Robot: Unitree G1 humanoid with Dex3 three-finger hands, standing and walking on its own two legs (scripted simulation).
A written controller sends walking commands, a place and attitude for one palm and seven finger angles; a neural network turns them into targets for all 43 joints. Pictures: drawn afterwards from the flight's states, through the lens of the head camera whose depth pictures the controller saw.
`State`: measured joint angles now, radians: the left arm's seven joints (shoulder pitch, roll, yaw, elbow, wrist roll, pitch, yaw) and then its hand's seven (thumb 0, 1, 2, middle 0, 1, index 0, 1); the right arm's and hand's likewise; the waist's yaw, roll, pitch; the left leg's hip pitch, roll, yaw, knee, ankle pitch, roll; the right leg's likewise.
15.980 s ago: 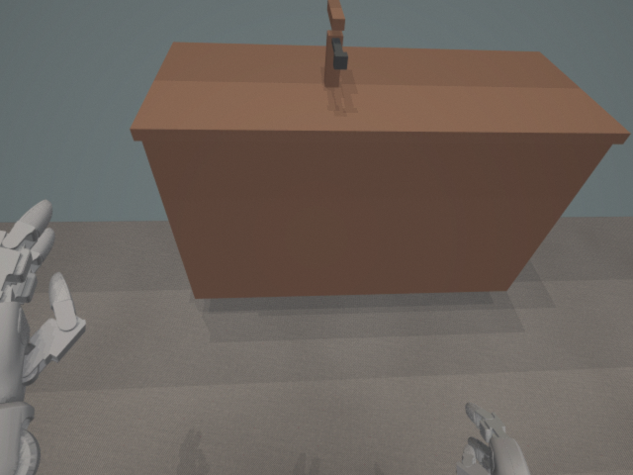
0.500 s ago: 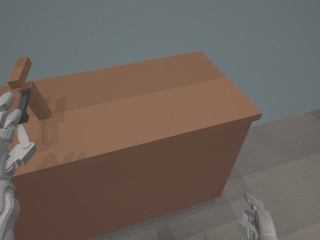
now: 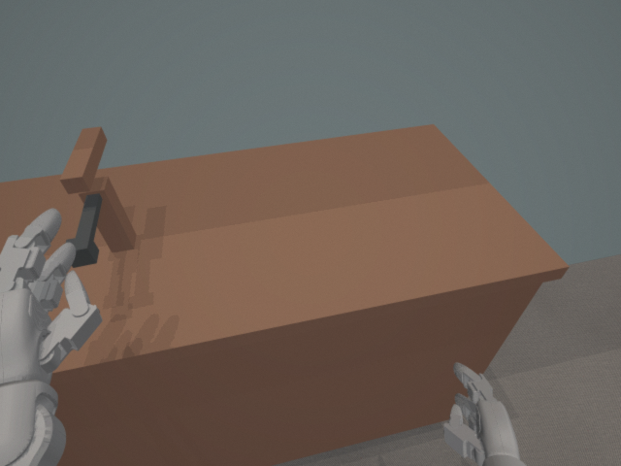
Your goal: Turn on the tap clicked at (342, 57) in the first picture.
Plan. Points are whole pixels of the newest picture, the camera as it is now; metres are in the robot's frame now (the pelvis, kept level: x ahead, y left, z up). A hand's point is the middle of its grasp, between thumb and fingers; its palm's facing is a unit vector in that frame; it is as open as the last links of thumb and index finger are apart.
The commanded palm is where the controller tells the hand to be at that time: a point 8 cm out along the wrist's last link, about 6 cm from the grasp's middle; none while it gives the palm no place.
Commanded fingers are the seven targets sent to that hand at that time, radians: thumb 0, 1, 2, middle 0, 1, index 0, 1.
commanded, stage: turn the palm inward beside the body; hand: left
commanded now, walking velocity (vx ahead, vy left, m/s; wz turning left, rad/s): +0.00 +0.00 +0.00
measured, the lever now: (81, 251) +0.30 +0.35 +0.14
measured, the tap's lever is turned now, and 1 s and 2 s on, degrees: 3 3 3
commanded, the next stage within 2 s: reach beside the lever's end, fingers flat in 0.92 s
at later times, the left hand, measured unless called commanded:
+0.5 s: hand (105, 343) +0.16 +0.21 +0.19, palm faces +0.52 -0.85 -0.11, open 7.4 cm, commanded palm +0.10 +0.25 +0.19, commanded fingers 0.00 0.90 0.90 -0.20 -0.30 -0.20 -0.30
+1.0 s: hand (125, 347) +0.16 +0.19 +0.18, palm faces +0.54 -0.83 -0.10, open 7.4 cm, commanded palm +0.10 +0.23 +0.19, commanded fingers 0.00 0.90 0.90 -0.20 -0.30 -0.20 -0.30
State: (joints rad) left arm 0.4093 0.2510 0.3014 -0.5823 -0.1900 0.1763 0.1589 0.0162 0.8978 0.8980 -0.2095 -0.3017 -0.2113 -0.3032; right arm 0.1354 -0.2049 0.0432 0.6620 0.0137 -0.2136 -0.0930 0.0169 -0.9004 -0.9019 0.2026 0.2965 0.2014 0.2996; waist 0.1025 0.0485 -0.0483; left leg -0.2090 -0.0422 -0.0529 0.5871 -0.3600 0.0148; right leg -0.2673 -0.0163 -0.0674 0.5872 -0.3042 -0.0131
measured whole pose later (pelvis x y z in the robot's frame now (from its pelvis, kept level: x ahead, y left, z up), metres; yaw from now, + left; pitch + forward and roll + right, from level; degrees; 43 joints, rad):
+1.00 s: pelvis -0.02 -0.04 +0.00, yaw +1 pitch -4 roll +0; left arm 0.42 0.21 0.27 -0.63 -0.26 0.30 0.23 0.02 0.90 0.90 -0.21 -0.30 -0.21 -0.30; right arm 0.12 -0.24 0.04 0.70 0.04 -0.22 -0.11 0.02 -0.90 -0.90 0.20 0.30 0.20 0.30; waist 0.10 0.08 -0.03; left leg -0.18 0.01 -0.10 0.57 -0.32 -0.03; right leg -0.22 0.04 -0.11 0.55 -0.27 -0.07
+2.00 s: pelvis -0.02 -0.02 +0.00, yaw +0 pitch -2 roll +0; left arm 0.20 0.28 0.42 -0.28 -0.26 0.24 0.16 0.02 0.90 0.90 -0.19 -0.25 -0.19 -0.25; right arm 0.14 -0.22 0.05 0.71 0.04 -0.21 -0.13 0.02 -0.90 -0.90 0.20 0.30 0.20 0.30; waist 0.08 0.05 -0.02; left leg -0.19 -0.02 -0.06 0.53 -0.31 -0.01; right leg -0.25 0.00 -0.08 0.53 -0.25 -0.04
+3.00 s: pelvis -0.01 -0.01 +0.00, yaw +0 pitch +4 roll -1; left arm -0.12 0.49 0.63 0.40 -0.24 -0.04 -0.11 0.02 0.90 0.90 -0.15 -0.15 -0.15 -0.15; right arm 0.26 -0.27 0.01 0.72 0.05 -0.23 -0.13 0.02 -0.90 -0.90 0.20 0.30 0.20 0.30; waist 0.04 0.04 -0.04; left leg -0.32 -0.02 -0.06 0.59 -0.34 0.01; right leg -0.36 0.00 -0.08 0.55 -0.26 -0.03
